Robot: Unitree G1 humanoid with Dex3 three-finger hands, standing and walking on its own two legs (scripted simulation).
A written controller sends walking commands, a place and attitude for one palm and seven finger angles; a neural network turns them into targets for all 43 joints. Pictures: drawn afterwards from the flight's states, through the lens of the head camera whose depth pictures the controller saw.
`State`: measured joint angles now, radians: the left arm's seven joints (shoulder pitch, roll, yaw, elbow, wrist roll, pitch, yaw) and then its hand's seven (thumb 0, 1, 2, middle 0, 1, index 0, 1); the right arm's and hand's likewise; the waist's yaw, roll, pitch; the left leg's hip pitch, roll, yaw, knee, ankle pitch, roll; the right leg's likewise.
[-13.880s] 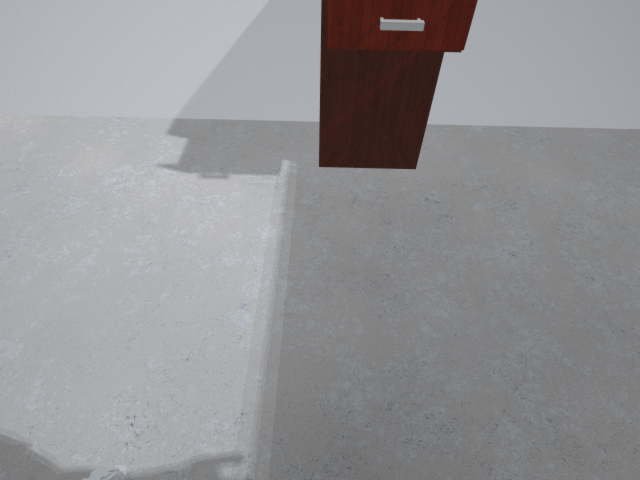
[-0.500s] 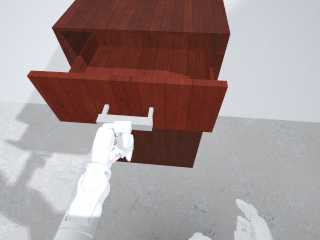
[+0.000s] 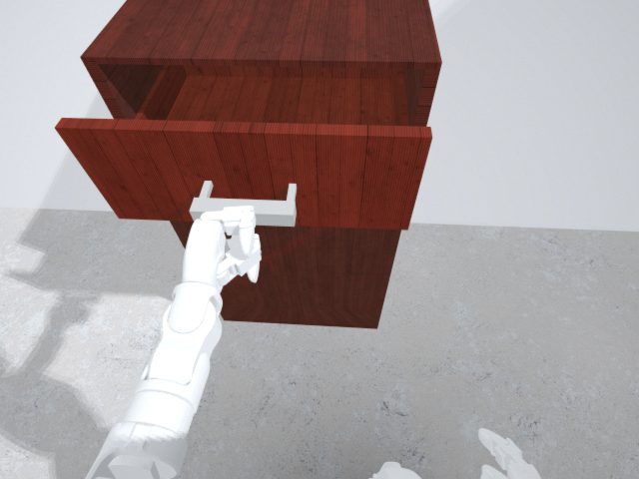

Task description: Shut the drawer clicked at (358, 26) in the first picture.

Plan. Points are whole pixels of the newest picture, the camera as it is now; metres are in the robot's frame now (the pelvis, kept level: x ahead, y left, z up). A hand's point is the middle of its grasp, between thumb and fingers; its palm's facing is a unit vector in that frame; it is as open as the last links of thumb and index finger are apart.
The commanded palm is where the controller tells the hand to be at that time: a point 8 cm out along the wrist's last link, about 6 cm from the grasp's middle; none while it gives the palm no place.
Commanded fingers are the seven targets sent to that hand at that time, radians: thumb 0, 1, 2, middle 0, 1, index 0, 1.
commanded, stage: push the drawer shut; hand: left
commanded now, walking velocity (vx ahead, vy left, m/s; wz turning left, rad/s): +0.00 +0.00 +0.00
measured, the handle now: (246, 200) +0.46 +0.10 +0.08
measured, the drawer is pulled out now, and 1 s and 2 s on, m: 0.14 0.03 0.00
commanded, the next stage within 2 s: pull the fist back off the drawer in 1.42 s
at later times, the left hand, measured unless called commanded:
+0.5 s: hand (269, 216) +0.43 +0.07 +0.08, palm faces -0.05 -1.00 -0.05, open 3.5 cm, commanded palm +0.42 +0.12 +0.08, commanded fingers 0.00 0.90 0.90 -1.40 -1.60 -1.40 -1.60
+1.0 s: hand (271, 180) +0.49 +0.07 +0.08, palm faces -0.07 -1.00 -0.04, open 3.4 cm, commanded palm +0.48 +0.12 +0.08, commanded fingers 0.00 0.90 0.90 -1.40 -1.60 -1.40 -1.60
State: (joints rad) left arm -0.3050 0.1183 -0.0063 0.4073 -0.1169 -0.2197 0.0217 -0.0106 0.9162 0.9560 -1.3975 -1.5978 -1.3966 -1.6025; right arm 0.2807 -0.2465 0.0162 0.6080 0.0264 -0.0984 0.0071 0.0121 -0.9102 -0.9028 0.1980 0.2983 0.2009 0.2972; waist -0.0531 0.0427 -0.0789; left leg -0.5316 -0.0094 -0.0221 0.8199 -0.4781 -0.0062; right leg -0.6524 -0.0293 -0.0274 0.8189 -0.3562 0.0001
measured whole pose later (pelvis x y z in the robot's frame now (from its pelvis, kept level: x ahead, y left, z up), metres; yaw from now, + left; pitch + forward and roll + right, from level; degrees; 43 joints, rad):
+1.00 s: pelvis -0.02 +0.00 -0.01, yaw -2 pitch +18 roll +0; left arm -0.95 0.28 0.24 1.18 -0.06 -0.42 0.00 0.04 0.92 0.96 -1.40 -1.60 -1.40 -1.60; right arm 0.41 -0.27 0.01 0.68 -0.02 -0.06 0.04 0.01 -0.91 -0.90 0.20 0.30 0.20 0.30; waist -0.18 0.03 -0.08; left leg -0.73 0.00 0.01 0.88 -0.46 0.00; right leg -0.84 -0.01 0.00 0.84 -0.30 0.00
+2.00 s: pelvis -0.02 +0.01 -0.02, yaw -2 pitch +21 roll -1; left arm -1.01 0.31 0.26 1.18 -0.03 -0.40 0.01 0.02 0.90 0.96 -1.40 -1.60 -1.40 -1.60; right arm 0.47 -0.27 0.02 0.64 -0.05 0.01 0.07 0.01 -0.91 -0.90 0.20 0.30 0.20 0.30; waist -0.21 0.04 -0.10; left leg -0.81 0.01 0.01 0.93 -0.48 0.01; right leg -0.91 -0.01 0.00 0.85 -0.30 0.01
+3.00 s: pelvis +0.00 +0.01 +0.03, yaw -1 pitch +1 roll +0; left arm 0.01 0.25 0.06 -0.01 -0.08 -0.07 0.00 0.01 0.90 0.90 -1.40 -1.60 -1.40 -1.60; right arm 0.19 -0.24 0.05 0.56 0.03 -0.05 -0.05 0.01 -0.91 -0.90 0.20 0.30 0.20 0.30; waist 0.02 0.05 -0.02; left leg -0.20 0.00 0.00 0.56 -0.37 0.01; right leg -0.32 -0.01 -0.01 0.56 -0.25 0.01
